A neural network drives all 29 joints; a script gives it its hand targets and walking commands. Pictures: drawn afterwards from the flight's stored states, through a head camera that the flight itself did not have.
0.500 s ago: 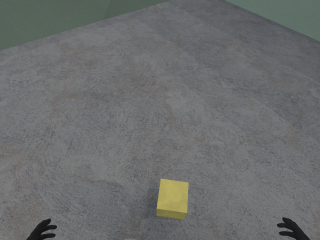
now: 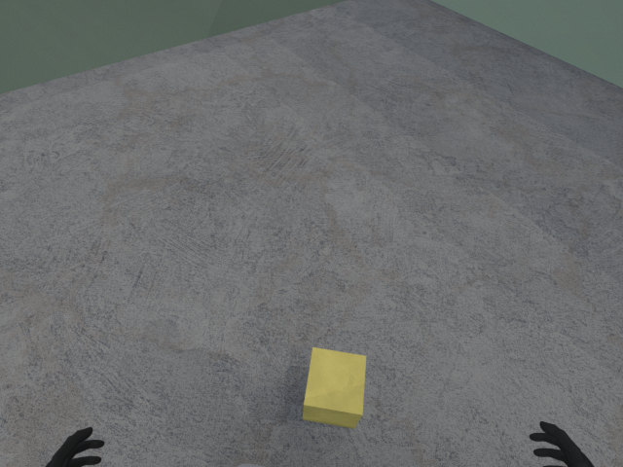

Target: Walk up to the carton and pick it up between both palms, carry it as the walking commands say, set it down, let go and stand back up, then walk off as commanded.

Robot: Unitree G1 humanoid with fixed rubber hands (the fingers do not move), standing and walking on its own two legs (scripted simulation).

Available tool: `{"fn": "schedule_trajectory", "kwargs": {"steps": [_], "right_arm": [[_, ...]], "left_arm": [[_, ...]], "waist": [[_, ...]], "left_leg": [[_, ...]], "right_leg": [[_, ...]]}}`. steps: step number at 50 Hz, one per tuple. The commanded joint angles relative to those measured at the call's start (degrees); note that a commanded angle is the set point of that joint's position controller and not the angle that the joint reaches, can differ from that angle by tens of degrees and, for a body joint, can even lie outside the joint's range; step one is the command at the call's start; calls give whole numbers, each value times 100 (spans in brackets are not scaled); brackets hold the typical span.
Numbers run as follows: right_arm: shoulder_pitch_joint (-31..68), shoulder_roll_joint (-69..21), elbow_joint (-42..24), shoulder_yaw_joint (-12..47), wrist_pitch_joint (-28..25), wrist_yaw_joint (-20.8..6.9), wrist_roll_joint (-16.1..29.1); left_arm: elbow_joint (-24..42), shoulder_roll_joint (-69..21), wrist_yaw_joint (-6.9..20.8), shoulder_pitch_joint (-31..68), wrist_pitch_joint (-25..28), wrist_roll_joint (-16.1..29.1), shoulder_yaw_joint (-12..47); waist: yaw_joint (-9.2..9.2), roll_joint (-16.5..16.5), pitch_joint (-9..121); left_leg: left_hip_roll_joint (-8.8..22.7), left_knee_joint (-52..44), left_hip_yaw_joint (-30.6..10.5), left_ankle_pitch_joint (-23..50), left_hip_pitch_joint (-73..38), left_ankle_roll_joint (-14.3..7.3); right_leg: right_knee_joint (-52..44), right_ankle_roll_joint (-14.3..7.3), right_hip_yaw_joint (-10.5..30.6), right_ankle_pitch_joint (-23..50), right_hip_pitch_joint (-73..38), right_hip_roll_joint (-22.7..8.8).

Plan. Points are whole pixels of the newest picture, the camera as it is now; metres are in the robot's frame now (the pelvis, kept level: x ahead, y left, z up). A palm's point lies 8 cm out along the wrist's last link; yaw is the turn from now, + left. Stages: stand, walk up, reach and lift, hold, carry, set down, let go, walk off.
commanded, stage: walk up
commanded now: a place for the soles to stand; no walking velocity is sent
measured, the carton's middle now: (333, 388) +0.40 -0.07 -0.68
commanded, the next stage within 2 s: none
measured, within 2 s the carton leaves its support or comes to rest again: neither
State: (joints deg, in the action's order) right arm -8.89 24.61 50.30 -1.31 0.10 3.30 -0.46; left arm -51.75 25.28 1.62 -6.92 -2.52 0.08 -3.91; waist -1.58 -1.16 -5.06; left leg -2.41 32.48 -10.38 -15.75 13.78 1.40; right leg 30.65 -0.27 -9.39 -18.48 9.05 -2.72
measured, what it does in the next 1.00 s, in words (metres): stands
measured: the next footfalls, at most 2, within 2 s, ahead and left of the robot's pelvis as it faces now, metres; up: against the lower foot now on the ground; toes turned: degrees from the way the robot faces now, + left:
none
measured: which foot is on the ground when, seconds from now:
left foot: down 0.00-1.00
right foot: down 0.00-1.00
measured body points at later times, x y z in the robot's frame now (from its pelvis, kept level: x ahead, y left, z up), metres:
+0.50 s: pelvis +0.00 +0.00 +0.00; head +0.01 +0.01 +0.45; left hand +0.10 +0.33 -0.11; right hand +0.13 -0.33 -0.09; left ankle +0.03 +0.14 -0.73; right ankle -0.02 -0.11 -0.73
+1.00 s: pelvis -0.01 +0.00 +0.00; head +0.01 +0.01 +0.45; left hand +0.09 +0.33 -0.11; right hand +0.13 -0.33 -0.09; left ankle +0.03 +0.14 -0.73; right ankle -0.02 -0.11 -0.73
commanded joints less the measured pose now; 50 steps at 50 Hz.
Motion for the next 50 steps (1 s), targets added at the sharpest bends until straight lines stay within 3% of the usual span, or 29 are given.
{"fn": "schedule_trajectory", "kwargs": {"steps": [1, 4, 6, 8, 11, 14, 16, 20, 22, 24, 27, 30, 33, 35, 37, 40, 44, 46, 48, 50], "right_arm": [[303, 1214, -324, -283, -71, 29, 30], [75, 981, -245, -253, -32, 9, 79], [-32, 976, -213, -247, -7, -3, 57], [-56, 1097, -212, -277, -14, -10, 23], [24, 1274, -249, -309, -43, 10, -11], [193, 1304, -329, -294, -75, 37, -22], [289, 1258, -343, -283, -75, 33, 0], [98, 993, -259, -257, -36, 5, 70], [-19, 977, -224, -249, -11, -7, 51], [-40, 1093, -225, -278, -19, -15, 18], [46, 1271, -266, -309, -50, 5, -17], [214, 1299, -344, -295, -80, 32, -27], [322, 1205, -350, -284, -74, 21, 15], [201, 1055, -300, -274, -54, 4, 59], [29, 959, -247, -247, -19, -6, 60], [-18, 1103, -244, -283, -24, -20, 13], [131, 1291, -317, -308, -71, 14, -28], [240, 1287, -359, -295, -82, 27, -27], [324, 1232, -370, -286, -78, 21, -3], [273, 1123, -340, -283, -66, 5, 37]], "left_arm": [[187, 981, -29, -82, 113, -6, -206], [229, 1026, -34, 176, 178, -24, -189], [292, 985, -29, 339, 158, -25, -168], [350, 952, -22, 357, 127, -18, -161], [358, 957, -20, 146, 65, -1, -193], [319, 925, -18, -99, 38, 6, -203], [267, 937, -24, -157, 75, 1, -203], [282, 1019, -31, 122, 169, -20, -190], [341, 981, -27, 299, 153, -23, -168], [396, 953, -20, 324, 124, -16, -162], [400, 962, -19, 102, 62, 1, -196], [358, 929, -19, -142, 41, 7, -206], [286, 972, -27, -169, 110, -2, -206], [299, 1025, -28, -15, 164, -13, -200], [354, 994, -28, 207, 168, -20, -173], [435, 950, -19, 277, 127, -13, -160], [422, 956, -19, -53, 53, 6, -202], [388, 935, -19, -186, 53, 7, -206], [342, 950, -24, -221, 91, 2, -205], [335, 1003, -25, -113, 146, -7, -202]], "waist": [[-94, 477, 419], [67, -17, 466], [137, -194, 377], [136, -194, 317], [37, 236, 428], [-71, 561, 524], [-113, 547, 457], [51, -22, 449], [130, -185, 364], [128, -183, 304], [22, 252, 420], [-83, 575, 514], [-106, 446, 410], [-6, 95, 444], [108, -111, 390], [124, -159, 291], [-28, 410, 476], [-92, 558, 503], [-118, 503, 434], [-50, 230, 415]], "left_leg": [[612, -725, -872, 1023, 685, -442], [193, 143, -22, 1133, 25, -215], [232, 143, 20, 986, -128, -230], [349, -42, -203, 1150, -95, -283], [665, -573, -912, 1170, 361, -536], [879, -970, -1516, 798, 640, -756], [759, -896, -1237, 846, 714, -607], [195, 136, -72, 1125, 50, -233], [225, 148, -8, 983, -123, -237], [346, -45, -236, 1122, -83, -291], [676, -599, -973, 1098, 392, -549], [875, -981, -1533, 752, 652, -754], [596, -689, -912, 920, 679, -463], [255, -31, -264, 1143, 233, -271], [190, 170, 1, 992, -96, -230], [363, -82, -288, 1110, -84, -303], [778, -782, -1284, 885, 527, -660], [840, -944, -1465, 729, 650, -721], [686, -805, -1123, 804, 700, -552], [382, -296, -531, 1037, 450, -344]], "right_leg": [[-700, -377, 1038, 709, -827, -568], [-1099, -719, 994, 1008, -214, -1067], [-1047, -726, 864, 804, 102, -1087], [-826, -570, 740, 677, 144, -911], [-249, -321, 733, 694, -375, -515], [-110, -252, 954, 420, -674, -334], [-441, -316, 1017, 495, -781, -432], [-1070, -706, 999, 930, -180, -1044], [-1031, -725, 877, 751, 141, -1079], [-809, -572, 754, 630, 177, -907], [-226, -322, 757, 646, -364, -503], [-111, -260, 970, 382, -660, -330], [-647, -396, 1043, 653, -733, -575], [-996, -622, 1056, 894, -352, -928], [-1075, -748, 957, 781, 91, -1096], [-787, -553, 765, 574, 214, -880], [-120, -283, 872, 549, -489, -419], [-163, -279, 978, 395, -637, -358], [-497, -357, 1030, 517, -707, -487], [-838, -525, 1059, 795, -486, -783]]}}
